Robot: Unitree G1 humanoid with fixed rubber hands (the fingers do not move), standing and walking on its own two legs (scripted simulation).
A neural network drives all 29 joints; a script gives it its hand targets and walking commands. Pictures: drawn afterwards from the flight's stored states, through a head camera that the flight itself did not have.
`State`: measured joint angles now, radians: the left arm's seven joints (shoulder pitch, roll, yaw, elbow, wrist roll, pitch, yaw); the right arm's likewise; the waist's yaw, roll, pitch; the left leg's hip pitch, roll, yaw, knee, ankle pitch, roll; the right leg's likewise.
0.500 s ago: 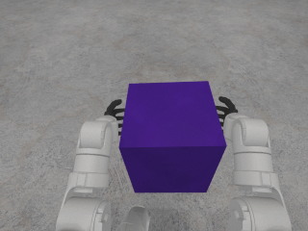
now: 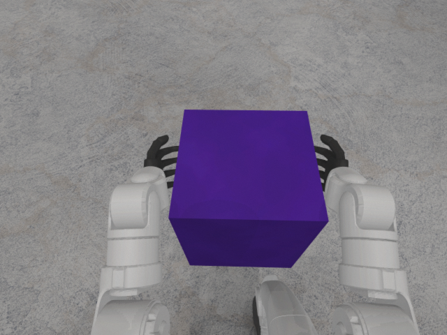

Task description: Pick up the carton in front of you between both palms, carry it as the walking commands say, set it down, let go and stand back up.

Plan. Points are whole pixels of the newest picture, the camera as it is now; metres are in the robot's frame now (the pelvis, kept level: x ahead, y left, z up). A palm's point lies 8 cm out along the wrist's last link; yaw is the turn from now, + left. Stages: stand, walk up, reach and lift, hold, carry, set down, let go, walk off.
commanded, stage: carry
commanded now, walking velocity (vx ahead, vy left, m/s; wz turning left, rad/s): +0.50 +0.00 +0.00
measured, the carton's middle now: (242, 195) +0.35 -0.04 -0.01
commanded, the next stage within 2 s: none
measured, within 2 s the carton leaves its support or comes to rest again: neither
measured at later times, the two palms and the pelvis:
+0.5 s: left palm (135, 45) +0.63 +0.15 +0.12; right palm (281, 36) +0.65 -0.15 +0.12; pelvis +0.34 -0.02 +0.02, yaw +2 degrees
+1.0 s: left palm out of the picture +0.89 +0.16 +0.11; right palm out of the picture +0.89 -0.14 +0.11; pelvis +0.64 +0.01 +0.02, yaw +0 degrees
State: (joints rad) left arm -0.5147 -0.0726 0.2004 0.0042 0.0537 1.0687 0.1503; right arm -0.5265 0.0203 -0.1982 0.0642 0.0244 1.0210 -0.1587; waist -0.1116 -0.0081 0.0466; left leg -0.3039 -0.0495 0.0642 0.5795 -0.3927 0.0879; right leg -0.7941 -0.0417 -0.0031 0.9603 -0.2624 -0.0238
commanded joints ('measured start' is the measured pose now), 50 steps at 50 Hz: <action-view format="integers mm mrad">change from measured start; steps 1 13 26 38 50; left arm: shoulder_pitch -611 -696 -298 -114 -70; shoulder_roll -896 -990 -976 -1042 -912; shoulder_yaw -669 -731 -749 -823 -821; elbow -92 -153 -204 -311 -390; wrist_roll -252 -428 -353 -337 -334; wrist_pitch -58 35 107 85 126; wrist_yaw -176 -251 -331 -320 -298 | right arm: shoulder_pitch -719 -590 -284 -107 -16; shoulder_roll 1087 1042 1053 1098 941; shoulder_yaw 796 681 769 815 783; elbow -137 -79 -258 -364 -415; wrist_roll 455 313 232 302 268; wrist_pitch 2 81 149 135 174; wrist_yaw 295 249 281 351 339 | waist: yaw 37 132 141 106 92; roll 145 -65 -174 99 149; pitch -512 -560 -333 -391 -215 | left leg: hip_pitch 361 -348 -214 239 360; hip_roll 181 100 68 361 296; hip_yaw -143 -61 120 -172 32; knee -76 442 -103 -432 -407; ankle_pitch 930 17 363 140 458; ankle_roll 77 -99 -93 45 24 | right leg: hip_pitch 200 1011 916 200 182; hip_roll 83 -251 -170 -89 -41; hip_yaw -125 239 -59 -28 -175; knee -322 -638 -683 62 -418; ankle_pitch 200 587 663 -3 220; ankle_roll -6 -128 -79 22 29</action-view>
